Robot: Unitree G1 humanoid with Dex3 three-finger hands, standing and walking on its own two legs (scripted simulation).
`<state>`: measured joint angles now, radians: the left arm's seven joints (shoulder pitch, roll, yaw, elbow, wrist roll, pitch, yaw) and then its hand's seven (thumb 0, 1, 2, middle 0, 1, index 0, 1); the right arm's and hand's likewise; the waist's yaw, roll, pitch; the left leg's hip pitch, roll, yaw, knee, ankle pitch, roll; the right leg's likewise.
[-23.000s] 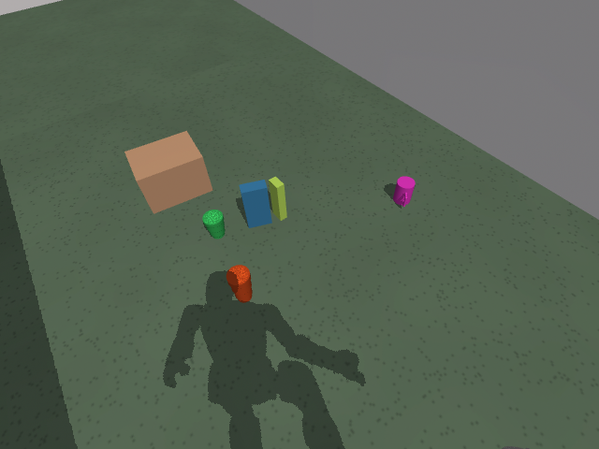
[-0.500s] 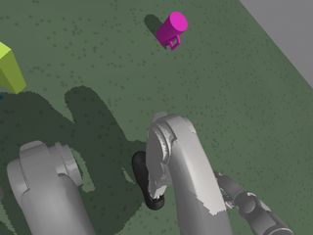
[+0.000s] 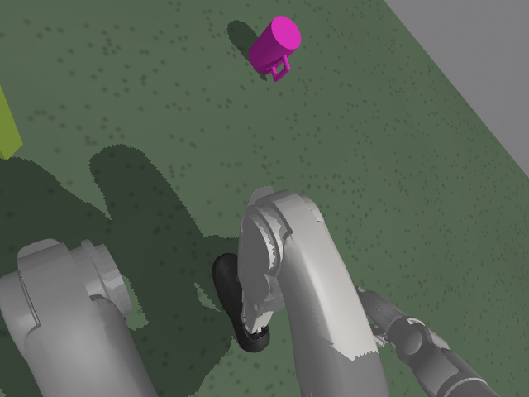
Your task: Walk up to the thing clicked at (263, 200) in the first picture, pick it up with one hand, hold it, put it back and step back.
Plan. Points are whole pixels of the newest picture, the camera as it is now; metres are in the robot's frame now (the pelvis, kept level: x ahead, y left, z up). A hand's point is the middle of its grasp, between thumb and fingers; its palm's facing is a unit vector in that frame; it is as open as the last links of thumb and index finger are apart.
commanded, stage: loosen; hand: left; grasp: from the side
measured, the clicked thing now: out of the picture +0.47 +0.34 -0.17
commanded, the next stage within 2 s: open in 0.22 s
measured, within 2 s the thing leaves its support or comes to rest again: rests again in 1.28 s
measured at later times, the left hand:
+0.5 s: hand out of the picture +0.46 +0.36 -0.14, palm faces +0.56 -0.83 +0.01, open 12.9 cm
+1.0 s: hand out of the picture +0.46 +0.39 -0.10, palm faces +0.60 -0.80 +0.00, open 17.5 cm
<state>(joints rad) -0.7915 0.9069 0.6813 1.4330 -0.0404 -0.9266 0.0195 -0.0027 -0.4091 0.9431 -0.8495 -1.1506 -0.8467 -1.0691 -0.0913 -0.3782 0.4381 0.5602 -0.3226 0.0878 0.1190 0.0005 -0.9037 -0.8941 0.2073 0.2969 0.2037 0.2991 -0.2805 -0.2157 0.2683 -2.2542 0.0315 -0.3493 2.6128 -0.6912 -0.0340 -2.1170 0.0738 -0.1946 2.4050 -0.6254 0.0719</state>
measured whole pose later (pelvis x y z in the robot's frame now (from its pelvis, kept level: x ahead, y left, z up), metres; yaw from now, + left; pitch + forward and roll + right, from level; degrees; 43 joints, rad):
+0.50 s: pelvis +0.00 +0.00 +0.00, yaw -1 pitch +16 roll -16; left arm -0.80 0.90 0.63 1.43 -0.05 -0.95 0.03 -0.01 -0.44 0.41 -0.63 -0.64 -0.65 -0.60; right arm -0.12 -0.36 0.46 0.55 -0.33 0.09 0.12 0.00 -0.91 -0.89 0.21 0.30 0.20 0.30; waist -0.26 -0.23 0.27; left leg -2.25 0.03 -0.36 2.62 -0.69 -0.02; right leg -2.10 0.08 -0.20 2.40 -0.62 0.07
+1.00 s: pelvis +0.00 +0.00 +0.01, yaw +0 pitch +18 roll -16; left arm -0.81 0.93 0.71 1.28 -0.03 -0.87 -0.01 -0.02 -0.61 0.05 -0.08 -0.10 -0.11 -0.07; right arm -0.07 -0.35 0.42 0.57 -0.31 0.12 0.11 0.00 -0.89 -0.89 0.21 0.30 0.21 0.30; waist -0.25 -0.22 0.25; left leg -2.25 0.03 -0.35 2.60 -0.70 -0.03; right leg -2.10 0.07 -0.20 2.38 -0.63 0.07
